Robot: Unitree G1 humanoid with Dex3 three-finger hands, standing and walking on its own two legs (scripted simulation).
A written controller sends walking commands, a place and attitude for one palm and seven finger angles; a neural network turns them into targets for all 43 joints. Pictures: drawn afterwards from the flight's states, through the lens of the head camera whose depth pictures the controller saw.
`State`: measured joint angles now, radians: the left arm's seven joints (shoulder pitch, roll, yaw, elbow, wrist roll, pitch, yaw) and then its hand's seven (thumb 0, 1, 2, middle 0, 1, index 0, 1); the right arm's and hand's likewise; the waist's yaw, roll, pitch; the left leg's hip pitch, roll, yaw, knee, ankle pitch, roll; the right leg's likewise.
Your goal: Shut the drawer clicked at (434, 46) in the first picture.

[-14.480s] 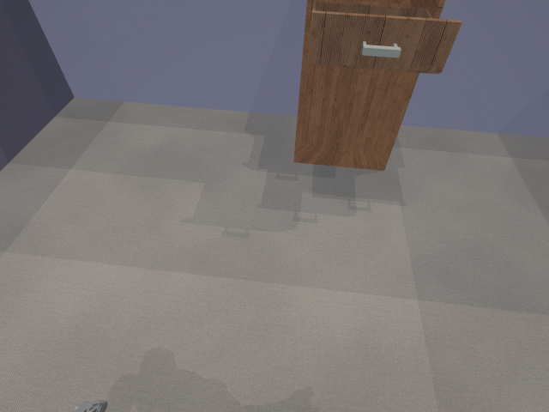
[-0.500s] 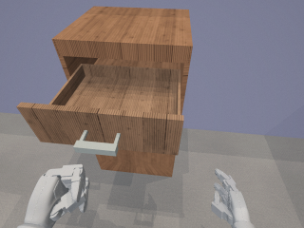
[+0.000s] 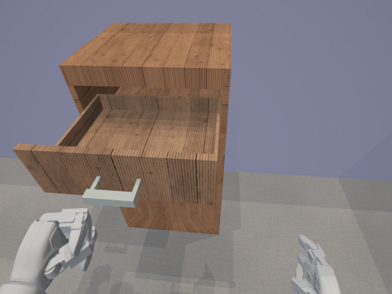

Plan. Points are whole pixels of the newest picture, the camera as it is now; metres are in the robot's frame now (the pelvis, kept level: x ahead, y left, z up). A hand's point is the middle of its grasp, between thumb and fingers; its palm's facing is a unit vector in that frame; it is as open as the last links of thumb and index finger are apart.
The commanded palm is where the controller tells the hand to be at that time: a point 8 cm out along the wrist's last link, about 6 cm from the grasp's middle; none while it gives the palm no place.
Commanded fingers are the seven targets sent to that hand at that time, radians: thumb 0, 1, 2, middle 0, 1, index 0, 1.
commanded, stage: raise the hand and make a fist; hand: left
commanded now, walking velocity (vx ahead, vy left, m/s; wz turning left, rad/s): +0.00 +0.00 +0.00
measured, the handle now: (114, 189) +0.33 +0.23 +0.05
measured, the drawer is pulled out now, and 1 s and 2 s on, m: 0.29 0.29 0.29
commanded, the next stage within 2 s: bring the fist close to the handle in 0.06 s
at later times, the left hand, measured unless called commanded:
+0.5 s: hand (95, 247) +0.17 +0.18 +0.11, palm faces +0.03 -1.00 -0.09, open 3.2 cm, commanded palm +0.14 +0.24 +0.11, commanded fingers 0.00 0.90 0.90 -1.40 -1.60 -1.40 -1.60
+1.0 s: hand (109, 236) +0.21 +0.19 +0.06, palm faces -0.01 -1.00 -0.05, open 3.2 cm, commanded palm +0.19 +0.24 +0.06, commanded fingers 0.00 0.90 0.90 -1.40 -1.60 -1.40 -1.60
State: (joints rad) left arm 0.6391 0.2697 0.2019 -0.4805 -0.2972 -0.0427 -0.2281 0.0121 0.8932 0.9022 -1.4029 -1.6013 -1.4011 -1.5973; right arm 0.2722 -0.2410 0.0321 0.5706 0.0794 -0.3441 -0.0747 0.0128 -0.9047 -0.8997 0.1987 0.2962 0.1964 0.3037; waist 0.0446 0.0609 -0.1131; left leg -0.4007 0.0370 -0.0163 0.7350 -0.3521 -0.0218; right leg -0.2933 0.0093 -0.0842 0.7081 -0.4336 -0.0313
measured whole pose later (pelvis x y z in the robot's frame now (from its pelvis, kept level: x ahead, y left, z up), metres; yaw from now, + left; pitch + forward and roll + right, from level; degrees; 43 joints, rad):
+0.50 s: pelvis +0.00 -0.01 +0.00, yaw +1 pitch +2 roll +0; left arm 0.57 0.23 0.21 -0.28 -0.30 -0.16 -0.31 0.01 0.89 0.90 -1.40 -1.60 -1.40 -1.60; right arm 0.23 -0.24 0.02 0.61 0.06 -0.37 -0.07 0.01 -0.90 -0.90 0.20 0.30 0.20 0.30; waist 0.05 0.05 -0.09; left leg -0.41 0.03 -0.03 0.72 -0.34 -0.03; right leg -0.31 0.01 -0.09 0.71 -0.44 -0.04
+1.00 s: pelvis -0.01 +0.02 -0.01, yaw +0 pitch +7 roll -1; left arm 0.40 0.21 0.14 -0.11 -0.25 -0.27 -0.22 0.01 0.90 0.90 -1.40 -1.60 -1.40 -1.60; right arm 0.24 -0.24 0.02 0.60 0.03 -0.26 -0.05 0.01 -0.90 -0.90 0.20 0.30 0.20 0.30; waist -0.01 0.04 -0.08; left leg -0.59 0.02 -0.01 0.85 -0.38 0.00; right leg -0.48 -0.01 -0.07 0.83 -0.47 -0.01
